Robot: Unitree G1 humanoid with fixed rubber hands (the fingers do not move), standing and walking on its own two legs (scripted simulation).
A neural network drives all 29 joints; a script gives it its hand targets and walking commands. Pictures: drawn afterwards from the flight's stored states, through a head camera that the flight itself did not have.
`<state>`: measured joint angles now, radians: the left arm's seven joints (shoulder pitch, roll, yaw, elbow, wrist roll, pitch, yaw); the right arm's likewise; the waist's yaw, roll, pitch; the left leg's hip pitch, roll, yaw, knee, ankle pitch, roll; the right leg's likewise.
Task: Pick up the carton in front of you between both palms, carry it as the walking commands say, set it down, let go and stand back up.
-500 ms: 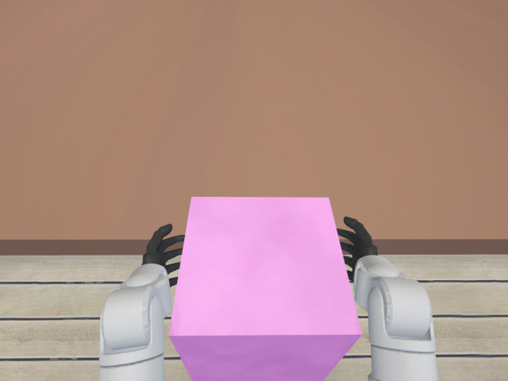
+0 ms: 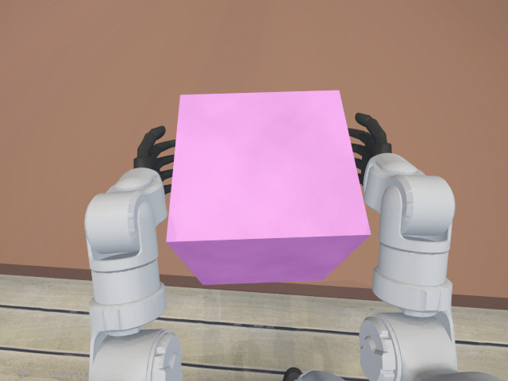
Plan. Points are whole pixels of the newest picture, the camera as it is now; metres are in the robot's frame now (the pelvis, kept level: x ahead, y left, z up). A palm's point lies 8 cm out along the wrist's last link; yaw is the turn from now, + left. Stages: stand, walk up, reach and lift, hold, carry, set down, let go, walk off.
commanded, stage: carry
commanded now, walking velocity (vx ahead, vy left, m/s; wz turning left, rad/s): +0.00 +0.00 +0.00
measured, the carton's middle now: (261, 201) +0.36 +0.00 +0.07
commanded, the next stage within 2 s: none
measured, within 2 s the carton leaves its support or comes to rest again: neither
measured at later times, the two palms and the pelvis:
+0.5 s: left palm (153, 146) +0.45 +0.17 +0.10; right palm (337, 136) +0.46 -0.13 +0.11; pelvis +0.08 +0.02 +0.01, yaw +1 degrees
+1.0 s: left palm (144, 130) +0.49 +0.19 +0.11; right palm (320, 120) +0.50 -0.11 +0.11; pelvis +0.14 +0.03 +0.00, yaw +2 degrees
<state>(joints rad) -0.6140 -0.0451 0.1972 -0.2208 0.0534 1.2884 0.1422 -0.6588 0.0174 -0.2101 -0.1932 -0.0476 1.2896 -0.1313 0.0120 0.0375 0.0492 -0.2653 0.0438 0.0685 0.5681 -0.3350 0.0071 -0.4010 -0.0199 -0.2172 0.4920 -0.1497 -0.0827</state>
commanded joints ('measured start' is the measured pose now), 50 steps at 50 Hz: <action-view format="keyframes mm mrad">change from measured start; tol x32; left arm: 1 -756 -818 -663 11 -437 13 -249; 50 -653 -1021 -683 202 -389 -122 -273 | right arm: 1 -668 879 673 61 417 20 227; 50 -622 1070 723 169 399 -107 279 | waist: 1 14 -62 -542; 32 33 -223 -600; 37 -40 234 -578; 50 -1 -206 -575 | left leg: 1 89 97 -67 -81 284 12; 28 270 66 -2 54 968 -2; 33 -245 -44 8 -157 -51 -41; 38 784 233 -151 14 1608 127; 46 351 133 9 49 972 63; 50 -19 -7 -29 30 -125 -11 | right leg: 1 376 -172 143 10 377 -11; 27 324 -51 80 59 522 4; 33 859 -222 276 124 1237 -130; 37 -128 10 49 296 -198 57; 39 -344 52 91 359 -369 56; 45 44 33 84 -10 28 61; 48 544 -228 326 66 1082 -91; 50 581 -268 358 36 1046 -129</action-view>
